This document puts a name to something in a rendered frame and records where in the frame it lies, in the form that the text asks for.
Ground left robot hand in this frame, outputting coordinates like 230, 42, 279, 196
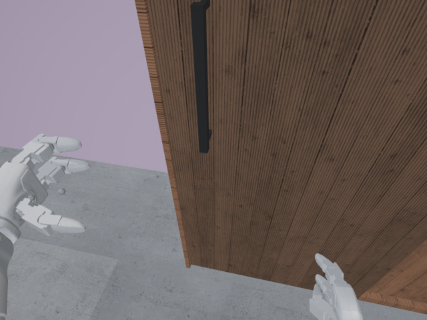
0, 134, 91, 236

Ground wardrobe door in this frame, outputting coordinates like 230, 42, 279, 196
146, 0, 427, 298
367, 240, 427, 303

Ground robot left forearm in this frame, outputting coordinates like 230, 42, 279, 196
0, 216, 21, 320

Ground handle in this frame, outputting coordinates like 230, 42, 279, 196
190, 0, 212, 153

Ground right robot hand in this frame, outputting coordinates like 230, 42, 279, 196
309, 253, 363, 320

